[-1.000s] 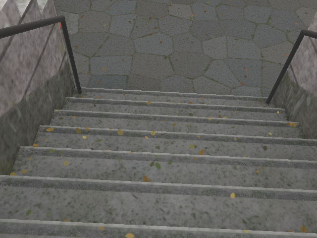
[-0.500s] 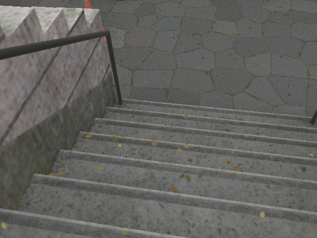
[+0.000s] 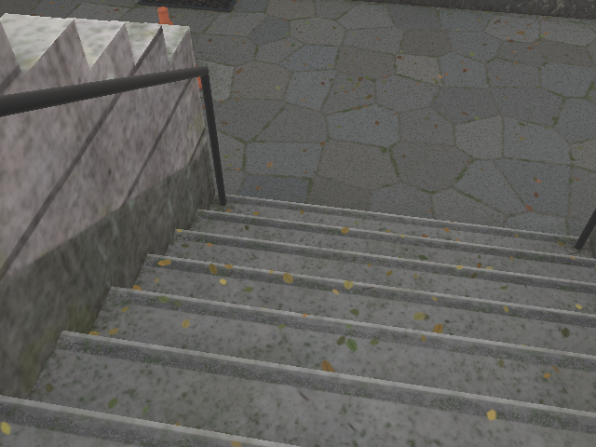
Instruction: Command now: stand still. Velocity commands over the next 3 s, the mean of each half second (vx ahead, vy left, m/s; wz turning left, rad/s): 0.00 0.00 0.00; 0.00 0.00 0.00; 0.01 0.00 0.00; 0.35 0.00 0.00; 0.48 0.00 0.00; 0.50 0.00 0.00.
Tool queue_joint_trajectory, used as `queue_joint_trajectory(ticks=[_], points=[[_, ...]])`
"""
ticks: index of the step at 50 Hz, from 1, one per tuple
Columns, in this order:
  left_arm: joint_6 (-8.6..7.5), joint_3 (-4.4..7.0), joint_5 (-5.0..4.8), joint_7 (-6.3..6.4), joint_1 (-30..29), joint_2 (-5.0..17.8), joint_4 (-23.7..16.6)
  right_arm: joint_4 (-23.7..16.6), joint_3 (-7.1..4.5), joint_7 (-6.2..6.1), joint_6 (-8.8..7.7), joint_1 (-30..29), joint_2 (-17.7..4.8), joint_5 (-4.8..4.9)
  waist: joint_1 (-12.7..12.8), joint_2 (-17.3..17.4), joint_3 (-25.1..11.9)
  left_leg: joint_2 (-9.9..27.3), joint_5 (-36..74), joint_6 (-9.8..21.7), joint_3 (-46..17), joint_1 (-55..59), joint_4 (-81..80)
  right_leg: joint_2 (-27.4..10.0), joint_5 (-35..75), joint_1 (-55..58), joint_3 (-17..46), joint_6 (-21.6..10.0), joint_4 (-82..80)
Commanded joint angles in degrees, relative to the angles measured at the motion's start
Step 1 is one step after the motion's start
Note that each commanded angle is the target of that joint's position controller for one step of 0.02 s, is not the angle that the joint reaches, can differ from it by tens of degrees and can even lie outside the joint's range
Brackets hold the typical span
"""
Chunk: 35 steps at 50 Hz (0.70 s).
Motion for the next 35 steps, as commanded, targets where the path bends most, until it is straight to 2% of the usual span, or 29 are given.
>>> queue_joint_trajectory(ticks=[1,18,35], points=[[-0.52,1.26,-0.09,0.5,1.02,5.83,-1.0,-0.52,-1.33,-0.19,-0.45,2.6,-5.99,0.1,-0.28,0.45,0.47,2.71,4.4,1.56,-2.51,-5.51,-7.12,-0.78,5.15,4.49,0.58,-2.02,-3.13],[0.05,0.7,-0.39,1.01,3.92,4.14,6.07,7.12,-0.58,-0.23,0.0,6.25,-4.23,0.28,-0.63,0.44,1.64,1.86,7.78,1.16,-0.85,-4.34,-7.66,-0.28,6.95,4.8,-0.4,-2.42,-3.8],[0.15,0.08,-0.49,0.98,5.55,2.41,9.76,11.03,0.03,-0.48,0.13,9.47,-2.52,0.38,-0.87,0.28,2.75,1.44,6.11,0.75,0.19,-4.67,-7.98,0.17,6.5,4.44,-0.71,-2.7,-4.29]])
Next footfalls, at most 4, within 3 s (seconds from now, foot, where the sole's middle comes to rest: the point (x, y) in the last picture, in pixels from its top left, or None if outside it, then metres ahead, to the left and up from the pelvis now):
2.26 left None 0.48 0.18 -0.95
2.76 right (341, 408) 0.76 -0.08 -1.12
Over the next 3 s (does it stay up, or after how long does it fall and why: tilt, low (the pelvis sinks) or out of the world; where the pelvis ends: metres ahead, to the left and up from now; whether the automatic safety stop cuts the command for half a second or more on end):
stays up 0.76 0.00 -0.37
